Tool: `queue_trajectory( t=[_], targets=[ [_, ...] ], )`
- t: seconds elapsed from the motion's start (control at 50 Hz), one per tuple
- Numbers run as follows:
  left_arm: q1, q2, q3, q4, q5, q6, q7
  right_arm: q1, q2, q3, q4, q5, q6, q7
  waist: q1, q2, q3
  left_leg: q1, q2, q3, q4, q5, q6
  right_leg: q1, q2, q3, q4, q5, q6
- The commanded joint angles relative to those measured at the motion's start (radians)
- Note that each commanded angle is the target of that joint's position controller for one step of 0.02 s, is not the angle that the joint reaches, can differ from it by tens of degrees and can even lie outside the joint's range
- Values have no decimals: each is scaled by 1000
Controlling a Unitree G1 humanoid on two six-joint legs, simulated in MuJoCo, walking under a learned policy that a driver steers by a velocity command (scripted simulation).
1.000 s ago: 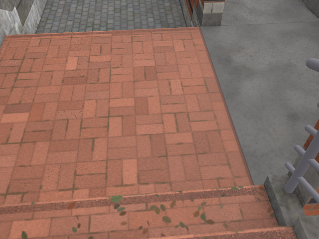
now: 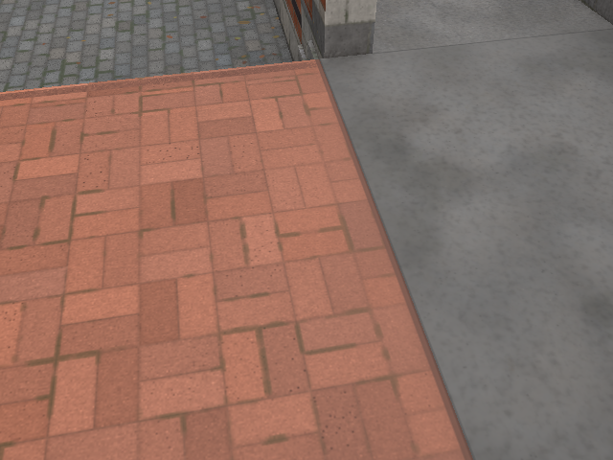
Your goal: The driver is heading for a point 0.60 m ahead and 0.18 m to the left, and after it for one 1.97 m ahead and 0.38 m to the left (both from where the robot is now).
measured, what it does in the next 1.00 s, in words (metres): goes down, turning left: right foot 0.15 m lower, then left foot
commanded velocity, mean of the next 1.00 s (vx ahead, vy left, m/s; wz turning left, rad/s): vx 0.76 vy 0.00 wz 0.61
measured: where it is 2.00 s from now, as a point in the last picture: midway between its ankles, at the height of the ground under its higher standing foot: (260, 395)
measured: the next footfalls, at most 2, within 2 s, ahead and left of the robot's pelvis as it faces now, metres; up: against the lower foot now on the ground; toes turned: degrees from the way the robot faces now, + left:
right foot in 0.32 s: +0.49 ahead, -0.16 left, -0.15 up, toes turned +21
left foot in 0.70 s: +0.71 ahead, +0.17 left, -0.15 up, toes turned +44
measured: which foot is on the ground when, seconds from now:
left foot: down 0.00-0.32, up 0.34-0.68, down 0.70-1.00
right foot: up 0.00-0.30, down 0.32-0.68, up 0.70-1.00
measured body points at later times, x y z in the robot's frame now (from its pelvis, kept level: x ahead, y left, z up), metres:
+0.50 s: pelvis +0.43 -0.04 -0.14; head +0.45 -0.04 +0.31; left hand +0.29 +0.19 -0.28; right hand +0.68 -0.22 -0.26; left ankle +0.38 +0.03 -0.70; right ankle +0.45 -0.17 -0.86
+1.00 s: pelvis +0.69 +0.09 -0.12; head +0.73 +0.14 +0.33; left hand +0.59 +0.32 -0.27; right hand +0.90 -0.05 -0.25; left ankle +0.68 +0.14 -0.86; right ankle +0.85 +0.02 -0.78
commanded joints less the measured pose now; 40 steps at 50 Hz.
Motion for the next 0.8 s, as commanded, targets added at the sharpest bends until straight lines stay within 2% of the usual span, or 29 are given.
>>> queue_trajectory(
  t=[0.02,0.06,0.1,0.12,0.14,0.18,0.24,0.28,0.3,0.32,0.34,0.36,0.38,0.4,0.42,0.46,0.48,0.5,0.52,0.54,0.58,0.62,0.66,0.7,0.72,0.74,0.76,0.78,0.8],
  targets=[
    [-16,104,8,-141,35,-42,-11,215,-189,-31,15,-27,-27,-19,36,-74,-5,385,395,-759,-207,351,296,-666,-50,222,-295,60,24],
    [-238,163,13,-196,14,-22,-25,15,-167,-18,-54,-9,-55,-50,77,-66,139,-81,354,-794,-338,172,304,-437,-77,233,-701,231,134],
    [-227,139,6,-157,7,-9,-42,45,-178,-25,-55,-30,-59,-43,53,-41,80,-193,292,-630,-275,476,249,-209,-59,128,-711,528,123],
    [-297,166,24,-180,-21,-31,-37,87,-114,-14,-26,-7,-75,-44,13,-61,108,-131,215,-605,-188,395,209,-306,-82,169,-883,820,106],
    [-329,143,15,-209,-6,-59,-49,62,-82,-7,-34,21,-92,-45,1,-46,66,-181,147,-509,-145,236,143,-148,-78,185,-1085,993,80],
    [-324,56,-8,-189,-16,-49,-75,132,-76,2,-2,-2,-86,-25,-50,-64,46,-230,75,-453,-86,194,105,66,36,103,-1211,1032,52],
    [-290,52,-8,-250,-59,-40,-63,173,-89,-12,-11,-7,-60,-26,-52,65,27,-119,43,-428,80,139,33,182,51,125,-1393,960,56],
    [-43,102,24,-192,-58,-49,-50,99,-109,-9,-28,-19,-34,-37,107,35,-84,-23,15,-375,399,303,18,390,-2,138,-1540,1089,58],
    [175,185,59,-119,-46,-42,-43,56,-128,-16,-32,-7,-37,-32,221,0,-129,-90,5,-353,687,322,16,586,-28,156,-1573,1001,56],
    [295,232,76,-67,-23,-32,-38,31,-40,-13,-47,9,-41,-25,243,-85,-127,-355,-55,-288,992,-198,2,777,-106,217,-1451,913,50],
    [338,232,59,-79,44,-36,-54,115,58,19,-86,42,-51,-56,184,-174,-190,-592,9,-265,1271,-347,12,930,-264,245,-1053,1282,100],
    [311,225,62,-95,43,-20,-68,230,86,36,-122,52,-48,-90,81,-258,-320,-703,93,-139,1417,-258,-13,969,-394,450,-1072,1294,84],
    [197,276,89,-134,10,-18,-48,174,25,35,-149,10,-33,-89,101,-392,-349,-855,114,-74,1357,-117,-39,880,-519,790,-1372,383,-109],
    [139,131,57,-148,1,-19,-46,-50,-42,15,-163,-46,-2,-67,148,-152,-152,-837,190,-59,1284,-28,-31,621,-412,682,-1550,-99,-121],
    [103,110,38,-128,1,-46,-43,-98,-61,5,-211,-52,8,-38,135,-232,-76,-789,198,-68,1266,-8,-23,448,-420,704,-1574,-6,-145],
    [153,20,12,-15,-8,-83,-24,-345,39,40,-300,-15,23,26,77,-59,130,-702,256,-145,940,87,-28,146,-260,368,-1630,289,-33],
    [41,80,25,-50,-16,-90,-12,-270,56,50,-317,-9,46,43,-10,-162,83,-599,269,-138,815,170,-68,98,-293,349,-1682,274,-27],
    [-16,69,19,-63,-27,-95,-6,-238,38,52,-303,-18,51,49,-41,-176,83,-521,268,-150,733,264,-90,41,-267,268,-1685,429,-26],
    [-64,77,21,-87,-47,-95,-14,-217,-26,33,-288,-30,52,45,-61,-189,67,-469,260,-162,648,342,-99,35,-246,168,-1665,596,-23],
    [-56,73,17,-83,-54,-91,-14,-254,-49,25,-290,-32,46,35,-52,-135,92,-453,245,-82,544,423,-96,59,-214,50,-1661,736,10],
    [62,59,5,-47,-70,-88,-11,-422,20,50,-327,-13,29,35,15,-25,131,-381,216,87,248,502,-61,118,-161,-94,-1683,882,49],
    [124,132,19,-33,-60,-73,-13,-442,43,63,-322,-3,9,45,39,-31,68,-247,123,175,85,442,-36,257,-139,-157,-1580,1232,57],
    [191,215,31,-33,-33,-52,18,-303,8,61,-283,-39,0,48,-17,-79,-18,-58,45,199,-14,424,-18,314,-175,-142,-1318,1505,76],
    [176,217,22,-50,-37,-30,-3,8,-61,30,-158,-38,-12,28,-153,-108,-175,363,76,22,-182,600,47,156,-161,-151,-870,1160,47],
    [222,97,3,-73,-28,-13,-21,-11,-138,15,-137,-50,-14,6,-64,80,-193,572,303,-164,-96,1139,78,-105,-4,-146,-466,15,41],
    [374,40,-26,-110,-93,-6,-13,49,-174,2,-184,-39,-34,-2,-50,80,-530,843,646,-485,41,1592,266,-220,-15,88,-204,-105,15],
    [255,133,-10,-138,-102,-6,-12,68,-140,3,-188,-22,-14,-29,-113,-8,-554,744,599,-464,-88,1417,239,-251,-3,145,-193,41,4],
    [201,135,-5,-156,-102,0,-14,-47,-127,7,-179,-18,-18,-40,-51,-19,-356,532,554,-368,-190,1214,206,-278,-15,139,-296,136,8],
    [177,128,-8,-144,-70,11,-14,-127,-91,15,-173,-22,-29,-48,6,-55,-193,336,503,-295,-250,1087,151,-252,-37,142,-416,167,13]
  ],
)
